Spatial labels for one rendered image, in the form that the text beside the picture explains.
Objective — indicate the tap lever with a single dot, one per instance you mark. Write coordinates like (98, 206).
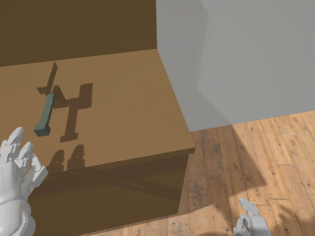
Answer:
(42, 128)

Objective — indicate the counter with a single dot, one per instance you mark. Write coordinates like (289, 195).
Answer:
(118, 145)

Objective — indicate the robot left hand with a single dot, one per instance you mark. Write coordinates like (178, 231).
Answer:
(14, 163)

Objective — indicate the left robot forearm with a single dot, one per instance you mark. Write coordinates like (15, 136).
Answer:
(15, 219)

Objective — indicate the robot right hand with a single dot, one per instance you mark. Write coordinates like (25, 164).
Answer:
(255, 226)

